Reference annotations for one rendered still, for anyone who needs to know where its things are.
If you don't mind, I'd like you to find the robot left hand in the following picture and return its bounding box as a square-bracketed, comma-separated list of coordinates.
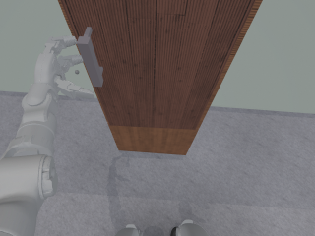
[34, 35, 95, 99]

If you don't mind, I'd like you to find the handle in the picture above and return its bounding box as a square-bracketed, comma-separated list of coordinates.
[76, 27, 103, 88]

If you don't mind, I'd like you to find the cupboard door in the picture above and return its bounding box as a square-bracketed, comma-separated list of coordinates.
[60, 0, 256, 130]

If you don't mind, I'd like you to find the left robot forearm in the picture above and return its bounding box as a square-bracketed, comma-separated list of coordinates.
[0, 83, 59, 160]

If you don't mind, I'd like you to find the robot right thigh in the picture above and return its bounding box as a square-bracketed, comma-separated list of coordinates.
[175, 223, 209, 236]

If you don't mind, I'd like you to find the robot left upper arm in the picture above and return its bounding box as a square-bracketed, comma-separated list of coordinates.
[0, 154, 58, 236]

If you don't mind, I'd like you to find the right robot shin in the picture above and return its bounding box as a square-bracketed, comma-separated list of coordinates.
[180, 219, 193, 226]

